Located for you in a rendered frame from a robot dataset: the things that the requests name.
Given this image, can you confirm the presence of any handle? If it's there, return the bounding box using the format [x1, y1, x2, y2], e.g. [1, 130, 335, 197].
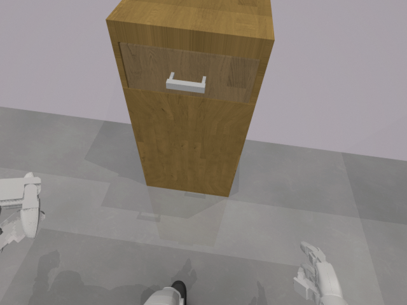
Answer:
[166, 72, 206, 93]

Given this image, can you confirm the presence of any drawer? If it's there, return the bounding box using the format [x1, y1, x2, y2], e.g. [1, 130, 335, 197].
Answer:
[120, 42, 259, 103]

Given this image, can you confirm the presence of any robot left thigh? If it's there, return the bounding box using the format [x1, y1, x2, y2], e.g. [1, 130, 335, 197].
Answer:
[144, 290, 184, 305]

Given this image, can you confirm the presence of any left robot hand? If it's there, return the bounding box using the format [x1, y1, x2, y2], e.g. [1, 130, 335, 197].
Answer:
[0, 172, 45, 254]

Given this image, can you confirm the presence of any cabinet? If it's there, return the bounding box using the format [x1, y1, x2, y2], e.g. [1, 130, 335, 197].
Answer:
[106, 0, 275, 197]

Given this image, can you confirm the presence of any right robot hand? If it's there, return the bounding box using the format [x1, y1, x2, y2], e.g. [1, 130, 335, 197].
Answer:
[294, 241, 343, 305]

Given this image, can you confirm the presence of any robot left shin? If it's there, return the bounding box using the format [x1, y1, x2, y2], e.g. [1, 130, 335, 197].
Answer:
[163, 287, 180, 295]

